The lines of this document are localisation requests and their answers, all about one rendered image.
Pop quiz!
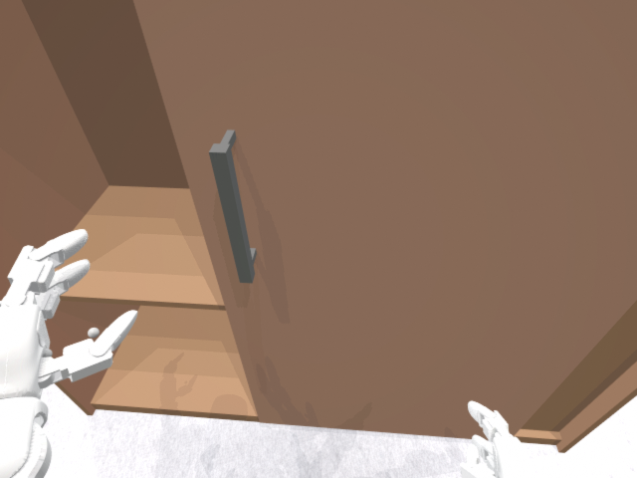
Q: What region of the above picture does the handle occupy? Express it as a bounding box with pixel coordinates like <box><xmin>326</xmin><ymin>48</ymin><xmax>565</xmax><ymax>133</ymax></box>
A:
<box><xmin>209</xmin><ymin>129</ymin><xmax>257</xmax><ymax>283</ymax></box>

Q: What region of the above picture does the wardrobe door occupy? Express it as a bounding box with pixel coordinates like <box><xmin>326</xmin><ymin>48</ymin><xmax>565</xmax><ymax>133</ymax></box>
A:
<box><xmin>133</xmin><ymin>0</ymin><xmax>637</xmax><ymax>440</ymax></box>
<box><xmin>521</xmin><ymin>301</ymin><xmax>637</xmax><ymax>432</ymax></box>

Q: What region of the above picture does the right robot hand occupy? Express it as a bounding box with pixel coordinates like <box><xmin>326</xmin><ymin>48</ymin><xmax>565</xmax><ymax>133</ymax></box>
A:
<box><xmin>460</xmin><ymin>401</ymin><xmax>535</xmax><ymax>478</ymax></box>

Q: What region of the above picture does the left robot forearm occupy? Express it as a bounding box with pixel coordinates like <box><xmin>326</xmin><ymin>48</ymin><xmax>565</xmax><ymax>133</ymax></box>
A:
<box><xmin>0</xmin><ymin>397</ymin><xmax>52</xmax><ymax>478</ymax></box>

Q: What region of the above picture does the left robot hand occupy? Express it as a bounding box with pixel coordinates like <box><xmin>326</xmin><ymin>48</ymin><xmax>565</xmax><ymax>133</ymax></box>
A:
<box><xmin>0</xmin><ymin>229</ymin><xmax>137</xmax><ymax>399</ymax></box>

